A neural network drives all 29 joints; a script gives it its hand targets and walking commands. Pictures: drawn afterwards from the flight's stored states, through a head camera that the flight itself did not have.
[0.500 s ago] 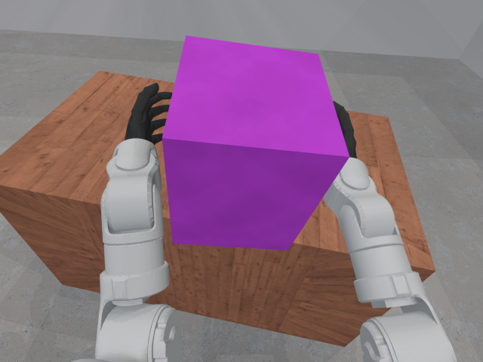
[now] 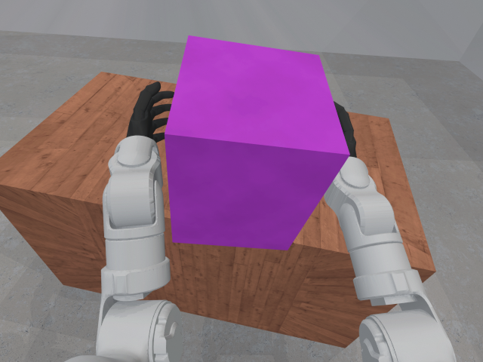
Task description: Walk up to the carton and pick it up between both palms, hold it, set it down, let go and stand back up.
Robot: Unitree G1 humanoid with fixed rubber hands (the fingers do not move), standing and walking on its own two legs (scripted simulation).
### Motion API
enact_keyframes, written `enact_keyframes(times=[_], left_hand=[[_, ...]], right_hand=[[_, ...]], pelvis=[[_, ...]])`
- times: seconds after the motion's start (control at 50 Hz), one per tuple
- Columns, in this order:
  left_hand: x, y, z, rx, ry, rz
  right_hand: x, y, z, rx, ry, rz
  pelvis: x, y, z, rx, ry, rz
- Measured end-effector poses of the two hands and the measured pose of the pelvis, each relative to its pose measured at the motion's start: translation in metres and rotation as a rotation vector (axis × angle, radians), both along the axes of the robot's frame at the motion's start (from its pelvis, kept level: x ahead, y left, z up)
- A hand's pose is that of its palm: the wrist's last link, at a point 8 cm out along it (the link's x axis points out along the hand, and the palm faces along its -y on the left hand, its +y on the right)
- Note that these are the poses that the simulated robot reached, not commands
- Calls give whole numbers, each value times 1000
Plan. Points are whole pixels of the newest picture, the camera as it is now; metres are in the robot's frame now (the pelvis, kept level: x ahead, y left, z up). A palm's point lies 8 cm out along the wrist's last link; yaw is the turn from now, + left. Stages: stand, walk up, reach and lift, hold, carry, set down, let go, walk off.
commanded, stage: hold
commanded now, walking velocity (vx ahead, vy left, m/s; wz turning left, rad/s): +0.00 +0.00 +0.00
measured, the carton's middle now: (242, 152) +0.39 +0.00 +0.17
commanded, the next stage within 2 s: none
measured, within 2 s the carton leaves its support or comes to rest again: neither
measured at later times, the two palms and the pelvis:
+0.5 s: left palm (143, 140) +0.36 +0.15 +0.21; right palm (337, 157) +0.36 -0.14 +0.18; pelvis +0.00 +0.00 +0.00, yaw +0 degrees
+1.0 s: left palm (144, 143) +0.36 +0.15 +0.20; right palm (336, 159) +0.36 -0.14 +0.18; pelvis +0.00 +0.00 +0.00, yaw +0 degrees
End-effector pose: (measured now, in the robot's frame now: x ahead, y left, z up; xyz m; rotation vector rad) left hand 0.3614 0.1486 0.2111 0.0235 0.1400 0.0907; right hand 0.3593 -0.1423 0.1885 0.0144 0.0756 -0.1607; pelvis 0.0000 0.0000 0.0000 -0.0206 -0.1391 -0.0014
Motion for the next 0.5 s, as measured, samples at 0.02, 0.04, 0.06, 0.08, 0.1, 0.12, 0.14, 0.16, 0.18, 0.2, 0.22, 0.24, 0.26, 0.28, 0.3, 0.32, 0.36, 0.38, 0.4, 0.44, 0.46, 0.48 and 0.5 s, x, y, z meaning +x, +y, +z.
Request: enact_keyframes(times=[0.02, 0.04, 0.06, 0.08, 0.1, 0.12, 0.14, 0.16, 0.18, 0.2, 0.22, 0.24, 0.26, 0.28, 0.3, 0.32, 0.36, 0.38, 0.4, 0.44, 0.46, 0.48, 0.5], left_hand=[[0, 0, -1, 0, 6, 1], [1, 0, -2, 0, 12, 1], [1, 0, -3, 0, 19, 2], [1, 0, -5, 0, 25, 3], [2, 0, -6, -1, 30, 3], [2, 0, -8, -1, 33, 3], [2, 1, -9, 0, 35, 4], [2, 1, -11, -1, 35, 4], [1, 1, -11, -1, 33, 3], [1, 1, -11, -1, 29, 3], [1, 1, -11, -2, 24, 2], [0, 1, -10, -2, 18, 2], [0, 1, -9, -2, 11, 1], [-1, 1, -8, -2, 5, 1], [-1, 1, -6, -3, -1, 1], [-1, 0, -4, -2, -6, 1], [-1, 0, -2, -2, -10, 1], [-1, 0, -1, -2, -9, 2], [-1, 0, 0, -2, -6, 2], [0, 0, -1, -2, 4, 3], [0, 1, -1, -3, 10, 4], [0, 1, -3, -3, 17, 4], [1, 1, -4, -3, 23, 5]], right_hand=[[0, 0, -1, 1, 6, 0], [1, 0, -3, 2, 12, 0], [1, 0, -4, 3, 18, 1], [1, 0, -6, 4, 24, 1], [1, 0, -8, 4, 29, 1], [2, 1, -9, 4, 33, 1], [2, 1, -10, 4, 34, 2], [2, 1, -11, 4, 34, 2], [1, 1, -11, 4, 32, 2], [1, 1, -11, 4, 28, 1], [1, 0, -10, 4, 23, 1], [1, 0, -8, 3, 16, 0], [0, 0, -7, 3, 10, 0], [0, 0, -5, 2, 3, 0], [0, 0, -3, 1, -2, 0], [0, 0, -2, 0, -7, 0], [0, 0, 1, -2, -10, 0], [0, 0, 1, -2, -10, 0], [0, 0, 1, -2, -7, 0], [0, 0, 0, 0, 3, 2], [1, 1, -2, 1, 10, 3], [1, 1, -3, 2, 16, 3], [1, 1, -5, 4, 23, 3]], pelvis=[[0, 0, 0, 0, -2, -1], [0, 0, 0, 1, -3, -1], [0, 0, 0, 1, -4, -1], [0, 0, 0, 1, -5, -1], [0, -1, 0, 1, -4, 0], [0, -1, 0, 0, -4, 1], [0, -1, 0, 0, -2, 2], [0, -1, 0, 0, 0, 3], [0, -1, 0, -1, 2, 5], [0, -2, 0, -1, 5, 6], [0, -2, 0, -2, 8, 6], [1, -2, 0, -2, 10, 7], [1, -2, 0, -2, 12, 7], [1, -1, 0, -2, 13, 7], [1, -1, 0, -2, 12, 7], [1, -1, 0, -2, 11, 7], [1, -1, 0, -1, 7, 5], [1, -1, 0, -1, 4, 4], [1, -1, 0, 0, 1, 3], [1, -1, 0, 0, -3, 2], [0, -1, 0, 1, -5, 2], [0, -1, 0, 1, -6, 2], [0, -1, 0, 1, -7, 2]])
